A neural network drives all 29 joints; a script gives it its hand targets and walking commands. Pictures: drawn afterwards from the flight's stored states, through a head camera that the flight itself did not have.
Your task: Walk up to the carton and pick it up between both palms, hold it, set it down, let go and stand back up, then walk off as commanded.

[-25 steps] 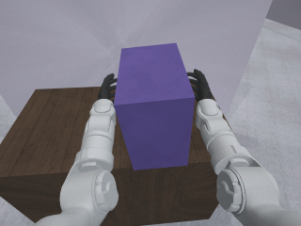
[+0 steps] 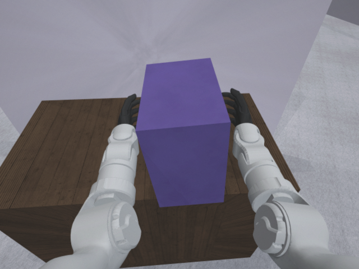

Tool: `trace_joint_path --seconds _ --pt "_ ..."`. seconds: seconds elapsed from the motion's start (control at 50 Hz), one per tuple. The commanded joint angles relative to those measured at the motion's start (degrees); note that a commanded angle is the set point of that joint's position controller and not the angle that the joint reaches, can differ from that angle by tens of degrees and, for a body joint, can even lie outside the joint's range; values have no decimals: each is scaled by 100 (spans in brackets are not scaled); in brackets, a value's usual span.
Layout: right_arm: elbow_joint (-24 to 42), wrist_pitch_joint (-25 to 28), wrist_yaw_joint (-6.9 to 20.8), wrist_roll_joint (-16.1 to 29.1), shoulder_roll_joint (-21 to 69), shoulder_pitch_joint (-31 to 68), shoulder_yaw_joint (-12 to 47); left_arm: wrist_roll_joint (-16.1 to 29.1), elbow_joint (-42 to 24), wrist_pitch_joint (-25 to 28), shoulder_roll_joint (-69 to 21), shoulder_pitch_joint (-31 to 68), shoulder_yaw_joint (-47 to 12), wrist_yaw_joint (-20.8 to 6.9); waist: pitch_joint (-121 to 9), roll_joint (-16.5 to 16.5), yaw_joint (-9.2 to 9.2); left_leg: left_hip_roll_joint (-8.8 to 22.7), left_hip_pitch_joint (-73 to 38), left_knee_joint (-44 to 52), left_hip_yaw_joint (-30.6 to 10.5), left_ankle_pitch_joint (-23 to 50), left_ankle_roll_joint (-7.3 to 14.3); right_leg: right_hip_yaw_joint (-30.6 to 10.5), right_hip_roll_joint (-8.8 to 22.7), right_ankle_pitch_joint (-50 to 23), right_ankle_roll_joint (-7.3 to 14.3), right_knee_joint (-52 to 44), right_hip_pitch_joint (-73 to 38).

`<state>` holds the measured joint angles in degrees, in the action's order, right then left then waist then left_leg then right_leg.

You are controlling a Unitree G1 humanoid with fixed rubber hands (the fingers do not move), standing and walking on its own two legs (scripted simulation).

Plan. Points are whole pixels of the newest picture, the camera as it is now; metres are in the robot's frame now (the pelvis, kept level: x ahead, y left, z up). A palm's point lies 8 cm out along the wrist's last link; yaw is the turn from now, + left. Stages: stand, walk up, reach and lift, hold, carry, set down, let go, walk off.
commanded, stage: set down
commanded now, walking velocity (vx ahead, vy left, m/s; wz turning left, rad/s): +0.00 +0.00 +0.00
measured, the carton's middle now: (184, 132) +0.46 +0.02 +0.07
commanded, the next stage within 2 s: none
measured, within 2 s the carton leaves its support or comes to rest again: rests again in 0.80 s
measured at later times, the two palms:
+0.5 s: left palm (129, 128) +0.43 +0.16 +0.10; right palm (236, 126) +0.43 -0.10 +0.11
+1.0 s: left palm (130, 129) +0.44 +0.16 +0.10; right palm (236, 129) +0.43 -0.10 +0.10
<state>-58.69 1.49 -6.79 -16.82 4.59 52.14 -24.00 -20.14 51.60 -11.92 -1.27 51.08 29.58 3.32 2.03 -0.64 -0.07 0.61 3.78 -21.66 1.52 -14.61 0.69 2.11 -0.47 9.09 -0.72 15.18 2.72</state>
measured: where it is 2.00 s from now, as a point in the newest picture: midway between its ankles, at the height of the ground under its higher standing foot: outside the picture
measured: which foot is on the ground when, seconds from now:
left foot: down 0.00-1.00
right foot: down 0.00-1.00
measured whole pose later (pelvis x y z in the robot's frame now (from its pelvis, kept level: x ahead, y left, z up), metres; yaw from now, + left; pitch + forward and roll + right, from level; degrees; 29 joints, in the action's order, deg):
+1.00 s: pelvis +0.02 +0.00 +0.00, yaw +0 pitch +3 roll -2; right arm -55.8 6.3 -4.9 -23.7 6.7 48.8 -29.4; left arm -20.1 55.7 -2.5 -1.5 51.0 31.6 2.7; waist 0.3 -0.6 -0.5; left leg 0.4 9.6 -21.7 1.9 -15.0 0.7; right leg 2.1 -0.2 9.5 -1.0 15.2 8.6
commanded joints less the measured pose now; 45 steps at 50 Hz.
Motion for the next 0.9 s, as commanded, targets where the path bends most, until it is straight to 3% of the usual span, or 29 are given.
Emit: trace_joint_path --seconds 0.0,0.04,0.08,0.12,0.14,0.16,0.2,0.24,0.26,0.28,0.3,0.32,0.34,0.42,0.44,0.46,0.48,0.5,0.52,0.56,0.6,0.62,0.64,0.66,0.7,0.76,0.82,0.86,0.88 --pt "942 436 1068 -129 3444 4004 563 122 -305 624 -2541 4352 -1013 -859 -3503 177 -442 -66 663 432 559 2489 -392 221 -3 -2261 -220 489 -1723" --pt "694 440 1088 -210 3455 3873 501 126 -293 702 -2516 4532 -1140 -837 -3497 297 -387 -85 675 359 589 2674 -439 238 36 -2434 -230 506 -1636" --pt "714 412 1016 -266 3434 3740 538 79 52 676 -2406 4029 -926 -865 -3201 88 -432 -164 907 361 677 2463 -327 161 93 -2827 -308 545 -1875" --pt "761 388 1014 -348 3445 3778 330 101 -45 677 -2399 4246 -994 -888 -3148 77 -277 -118 968 427 597 2476 -362 211 57 -2716 -282 564 -1923" --pt "749 349 1042 -369 3346 3691 384 -31 144 594 -2309 3990 -723 -921 -2878 82 -415 -139 1049 452 657 2434 -344 206 79 -2603 -280 522 -1939" --pt "864 445 1052 -341 3463 3788 433 138 -232 717 -2491 4210 -964 -895 -3445 198 -395 -107 948 401 603 2532 -403 250 68 -2725 -304 646 -1871" --pt "465 310 1052 -399 3570 3506 362 -55 -120 727 -2297 4264 -726 -895 -3072 171 -421 -152 1083 511 666 2152 -293 128 145 -2596 -325 599 -2006" --pt "727 411 1068 -476 3489 3681 315 67 -58 782 -2410 4258 -873 -898 -3322 110 -363 -124 1119 483 642 2375 -324 193 107 -2772 -327 642 -1915" --pt "767 390 1061 -396 3627 3636 433 -64 47 772 -2326 3992 -808 -933 -3201 112 -481 -161 1137 439 689 2447 -298 124 136 -3017 -365 670 -1977" --pt "584 428 1063 -485 3498 3563 255 51 -146 827 -2387 4349 -915 -913 -3418 275 -304 -127 1075 415 614 2591 -363 205 107 -2886 -306 676 -1927" --pt "658 431 1079 -511 3528 3660 213 -9 -166 872 -2315 4336 -842 -878 -3565 231 -367 -105 947 385 605 2591 -351 204 104 -2781 -313 657 -1736" --pt "718 514 1095 -535 3470 3748 178 148 -206 868 -2495 4455 -1041 -872 -3713 202 -231 -55 820 326 547 2863 -410 279 30 -2784 -241 635 -1599" --pt "694 484 1115 -608 3399 3628 170 -36 61 866 -2392 4181 -817 -868 -3473 324 -366 -54 910 349 583 2654 -379 231 65 -2501 -233 609 -1558" --pt "508 571 1140 -740 3386 3554 66 -13 142 902 -2484 4210 -875 -811 -3520 373 -347 13 274 39 551 3711 -490 395 -77 -2249 -160 494 -813" --pt "472 588 1129 -725 3514 3456 92 -6 -6 982 -2415 4221 -942 -819 -3591 417 -324 -35 372 19 586 3703 -501 368 -8 -2569 -218 589 -951" --pt "795 695 1113 -713 3497 3631 279 7 80 1015 -2435 3979 -890 -830 -3876 205 -471 -60 501 -42 560 3873 -458 304 -3 -3191 -204 665 -1289" --pt "661 714 1135 -780 3518 3686 231 112 -123 1132 -2585 4363 -1048 -814 -4082 342 -320 -32 444 -9 565 3847 -476 346 -22 -2918 -215 680 -1026" --pt "724 775 1128 -783 3601 3656 251 -38 18 1142 -2451 4074 -895 -805 -4042 330 -517 -48 546 -52 544 4015 -453 320 18 -2957 -198 666 -1143" --pt "400 670 1107 -779 3417 3330 99 -120 318 1057 -2288 3843 -822 -828 -3552 408 -310 -54 636 -8 567 3726 -424 271 57 -2874 -196 658 -1185" --pt "694 704 1060 -787 3513 3430 195 -62 344 1065 -2348 3763 -798 -900 -3770 174 -419 -75 998 50 580 3438 -354 206 95 -3392 -246 778 -1573" --pt "613 728 1042 -802 3447 3288 180 -15 285 1082 -2424 3690 -882 -912 -3648 248 -251 -70 851 63 568 3573 -412 239 44 -3270 -241 777 -1433" --pt "548 748 1064 -777 3524 3352 153 -121 260 1151 -2383 3752 -797 -894 -3698 417 -420 -39 777 40 545 3657 -427 248 56 -2977 -213 758 -1272" --pt "694 781 1076 -848 3497 3491 117 -118 331 1125 -2432 3834 -876 -868 -3670 491 -359 -46 625 20 549 3807 -492 326 16 -2770 -196 669 -1095" --pt "566 756 1103 -794 3607 3224 282 -149 306 1176 -2497 3688 -784 -851 -3632 451 -510 -61 660 -22 601 3769 -443 235 42 -2998 -203 696 -1161" --pt "675 817 1075 -794 3572 3345 317 -27 258 1219 -2425 3771 -921 -881 -3770 344 -385 -56 939 38 559 3608 -428 251 72 -3306 -239 794 -1351" --pt "580 798 1096 -855 3483 3247 215 -136 485 1260 -2278 3652 -772 -883 -3648 266 -464 -48 963 64 609 3478 -379 267 97 -3035 -250 735 -1208" --pt "635 771 1063 -862 3585 3137 271 -151 538 1246 -2390 3459 -707 -943 -3452 88 -377 -87 1237 192 649 3063 -322 172 117 -3335 -291 832 -1536" --pt "769 795 1112 -797 3652 3233 333 -147 633 1248 -2417 3479 -691 -939 -3356 189 -559 -80 1261 210 641 3187 -304 174 90 -3260 -251 825 -1512" --pt "566 788 1094 -869 3643 3180 254 -178 566 1286 -2362 3551 -652 -947 -3411 114 -486 -73 1292 223 626 3062 -276 179 110 -3240 -296 817 -1530"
